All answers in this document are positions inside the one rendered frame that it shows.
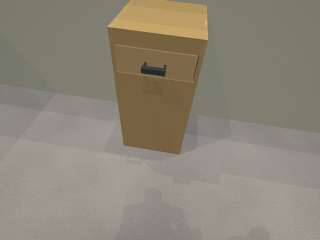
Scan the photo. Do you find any drawer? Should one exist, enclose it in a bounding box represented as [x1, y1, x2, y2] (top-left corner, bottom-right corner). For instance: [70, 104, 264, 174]
[115, 44, 198, 82]

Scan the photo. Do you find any cabinet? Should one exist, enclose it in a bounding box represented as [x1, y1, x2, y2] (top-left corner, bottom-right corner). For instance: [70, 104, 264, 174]
[107, 0, 208, 155]

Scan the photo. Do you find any handle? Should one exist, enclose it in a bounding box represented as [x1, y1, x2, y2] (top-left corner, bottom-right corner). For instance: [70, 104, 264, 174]
[141, 62, 167, 77]

